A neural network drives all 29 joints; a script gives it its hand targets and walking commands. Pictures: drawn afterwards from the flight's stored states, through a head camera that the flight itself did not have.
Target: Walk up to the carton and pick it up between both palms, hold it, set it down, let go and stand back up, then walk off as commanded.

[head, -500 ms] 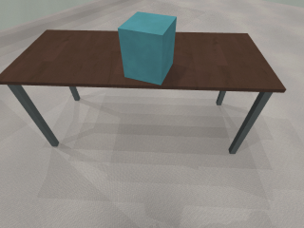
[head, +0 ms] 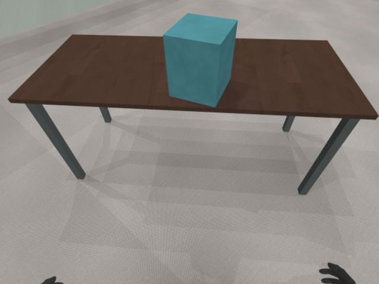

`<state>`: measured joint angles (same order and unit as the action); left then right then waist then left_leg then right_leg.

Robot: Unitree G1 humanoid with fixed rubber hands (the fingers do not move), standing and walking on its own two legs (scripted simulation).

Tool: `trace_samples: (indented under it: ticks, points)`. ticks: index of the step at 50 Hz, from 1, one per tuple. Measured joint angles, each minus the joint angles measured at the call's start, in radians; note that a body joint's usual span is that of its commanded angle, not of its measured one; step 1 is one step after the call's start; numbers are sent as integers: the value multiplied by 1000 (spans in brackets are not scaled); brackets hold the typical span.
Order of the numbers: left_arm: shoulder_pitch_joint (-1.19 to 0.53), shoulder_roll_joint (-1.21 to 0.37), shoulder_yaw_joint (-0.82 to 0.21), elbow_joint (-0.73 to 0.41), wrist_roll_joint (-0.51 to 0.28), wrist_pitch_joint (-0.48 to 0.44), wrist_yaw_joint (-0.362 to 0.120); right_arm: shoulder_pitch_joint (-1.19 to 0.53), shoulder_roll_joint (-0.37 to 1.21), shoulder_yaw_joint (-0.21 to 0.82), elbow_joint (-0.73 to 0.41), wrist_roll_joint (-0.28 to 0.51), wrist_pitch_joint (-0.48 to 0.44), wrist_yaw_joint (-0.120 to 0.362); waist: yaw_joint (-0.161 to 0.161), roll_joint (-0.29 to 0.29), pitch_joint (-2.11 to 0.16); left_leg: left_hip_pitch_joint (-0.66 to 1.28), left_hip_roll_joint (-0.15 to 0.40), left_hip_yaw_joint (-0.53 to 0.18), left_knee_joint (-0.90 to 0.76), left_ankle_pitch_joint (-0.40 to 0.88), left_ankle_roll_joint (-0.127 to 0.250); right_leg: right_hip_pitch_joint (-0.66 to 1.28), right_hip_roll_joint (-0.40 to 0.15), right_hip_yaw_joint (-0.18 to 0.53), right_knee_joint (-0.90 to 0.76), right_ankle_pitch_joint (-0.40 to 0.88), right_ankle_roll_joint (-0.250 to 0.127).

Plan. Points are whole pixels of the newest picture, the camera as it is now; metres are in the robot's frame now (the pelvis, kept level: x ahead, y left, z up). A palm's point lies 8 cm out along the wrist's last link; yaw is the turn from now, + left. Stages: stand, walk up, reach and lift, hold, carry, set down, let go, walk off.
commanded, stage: walk off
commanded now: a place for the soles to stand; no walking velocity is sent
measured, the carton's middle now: (201, 60) +0.89 -0.06 +0.02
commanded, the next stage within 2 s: stand in 0.72 s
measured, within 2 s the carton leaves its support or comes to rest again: neither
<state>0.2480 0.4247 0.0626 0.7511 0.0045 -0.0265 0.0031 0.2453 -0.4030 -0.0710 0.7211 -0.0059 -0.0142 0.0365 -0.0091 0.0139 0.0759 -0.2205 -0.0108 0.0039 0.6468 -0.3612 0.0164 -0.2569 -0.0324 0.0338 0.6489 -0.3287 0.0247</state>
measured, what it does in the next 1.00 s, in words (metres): stands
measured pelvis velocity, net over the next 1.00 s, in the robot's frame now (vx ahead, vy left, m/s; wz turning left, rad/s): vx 0.02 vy -0.01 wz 0.01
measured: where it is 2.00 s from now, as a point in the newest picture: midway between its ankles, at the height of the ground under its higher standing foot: outside the picture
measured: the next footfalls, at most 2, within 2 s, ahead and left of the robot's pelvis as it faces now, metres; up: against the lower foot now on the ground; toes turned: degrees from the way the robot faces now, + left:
none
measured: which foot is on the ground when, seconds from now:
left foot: down 0.00-1.00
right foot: down 0.00-1.00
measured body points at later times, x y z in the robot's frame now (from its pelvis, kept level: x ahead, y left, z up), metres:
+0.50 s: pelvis +0.04 -0.01 +0.00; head +0.06 -0.02 +0.44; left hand +0.19 +0.31 -0.08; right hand +0.16 -0.33 -0.11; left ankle +0.00 +0.11 -0.72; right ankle +0.02 -0.15 -0.72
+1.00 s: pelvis +0.02 -0.01 +0.02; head +0.03 -0.01 +0.47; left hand +0.14 +0.30 -0.09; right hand +0.13 -0.33 -0.09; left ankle +0.00 +0.11 -0.72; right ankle +0.02 -0.15 -0.72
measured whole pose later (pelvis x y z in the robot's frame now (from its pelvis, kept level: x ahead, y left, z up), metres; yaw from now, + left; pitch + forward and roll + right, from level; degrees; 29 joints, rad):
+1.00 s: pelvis +0.02 -0.01 +0.02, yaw +1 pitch -5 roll +0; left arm 0.06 0.38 0.01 1.00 -0.02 -0.01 0.02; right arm 0.10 -0.38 -0.03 0.98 0.01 -0.01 -0.01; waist 0.00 0.00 0.11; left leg -0.06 0.01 -0.01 0.39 -0.25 -0.01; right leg -0.09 -0.02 0.01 0.39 -0.22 0.02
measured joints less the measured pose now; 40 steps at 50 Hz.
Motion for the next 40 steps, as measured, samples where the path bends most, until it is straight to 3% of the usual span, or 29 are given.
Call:
trace_samples:
  ticks: [5, 25, 36, 40]
  points:
    - [-28, 0, -7, 19, -2, -13, 7, -23, 10, 7, 11, 6, 4, -1, -3, 10, 10, 19, 18, -13, -5, -18, -10, 34, 16, -14, -34, -2, 4]
    - [-125, -30, -5, 38, -3, 4, 25, -78, -4, -12, 48, 0, 21, -17, -12, 13, 34, 39, 8, -8, 23, -68, -15, 32, 6, -10, 41, -78, -2]
    - [-127, -36, -5, 53, -5, 13, 25, -62, 11, -14, 73, 1, 26, -17, -15, 12, 35, 47, 8, -8, 17, -63, -16, 41, 6, -10, 33, -71, -2]
    - [-151, -36, -25, 101, -12, 24, 19, -77, 19, 14, 129, 11, 17, -33, -9, 7, 45, 83, 16, -14, -40, -30, -22, 85, 13, -17, -37, -33, 0]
